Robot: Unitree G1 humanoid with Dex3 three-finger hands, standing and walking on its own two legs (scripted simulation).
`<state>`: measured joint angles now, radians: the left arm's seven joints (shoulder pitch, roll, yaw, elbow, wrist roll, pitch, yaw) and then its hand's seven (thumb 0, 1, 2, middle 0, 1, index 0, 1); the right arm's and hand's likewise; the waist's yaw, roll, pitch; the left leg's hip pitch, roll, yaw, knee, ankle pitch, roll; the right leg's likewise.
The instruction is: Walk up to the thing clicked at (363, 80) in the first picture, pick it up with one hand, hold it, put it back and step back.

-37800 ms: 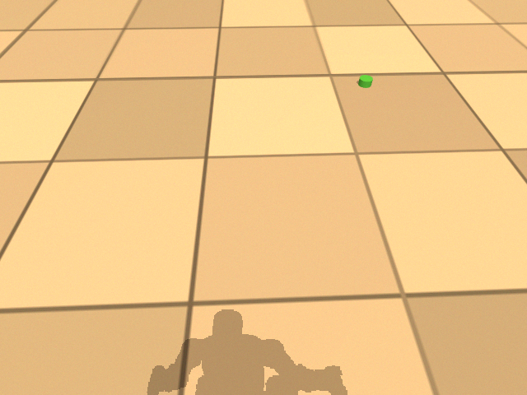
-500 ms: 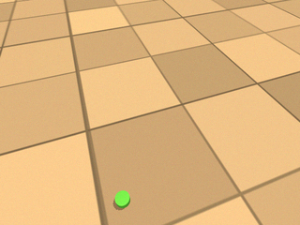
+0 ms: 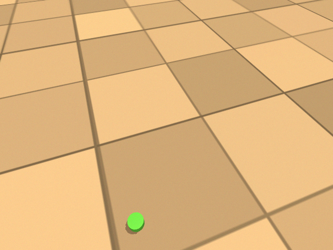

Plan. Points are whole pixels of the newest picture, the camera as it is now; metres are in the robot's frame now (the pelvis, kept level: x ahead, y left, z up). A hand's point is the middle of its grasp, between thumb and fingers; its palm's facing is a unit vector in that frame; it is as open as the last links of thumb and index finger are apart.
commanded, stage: step back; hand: left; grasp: from above
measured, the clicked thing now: (136, 222) +0.42 +0.20 -0.76
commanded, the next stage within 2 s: none
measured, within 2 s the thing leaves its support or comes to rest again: neither
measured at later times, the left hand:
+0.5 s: hand out of the picture +0.06 +0.29 -0.18, palm faces -0.04 -0.92 -0.38, open 7.4 cm
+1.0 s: hand out of the picture -0.09 +0.27 -0.16, palm faces -0.09 -0.91 -0.40, open 7.4 cm
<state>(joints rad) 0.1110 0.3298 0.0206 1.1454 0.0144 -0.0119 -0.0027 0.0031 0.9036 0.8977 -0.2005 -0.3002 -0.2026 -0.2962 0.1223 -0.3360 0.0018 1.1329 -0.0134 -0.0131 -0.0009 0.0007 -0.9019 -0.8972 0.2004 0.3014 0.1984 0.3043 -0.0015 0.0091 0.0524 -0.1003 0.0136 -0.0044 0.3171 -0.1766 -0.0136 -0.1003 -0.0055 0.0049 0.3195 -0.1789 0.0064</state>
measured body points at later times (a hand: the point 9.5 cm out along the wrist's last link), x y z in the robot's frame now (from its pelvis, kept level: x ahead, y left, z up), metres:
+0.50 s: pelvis -0.10 +0.03 -0.03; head -0.03 +0.05 +0.41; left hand +0.06 +0.34 -0.16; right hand -0.04 -0.30 -0.14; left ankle -0.13 +0.13 -0.75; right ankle +0.00 -0.12 -0.74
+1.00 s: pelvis -0.21 +0.02 -0.02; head -0.16 +0.00 +0.42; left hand -0.08 +0.32 -0.13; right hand -0.12 -0.30 -0.15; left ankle -0.21 +0.15 -0.68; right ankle -0.19 -0.10 -0.75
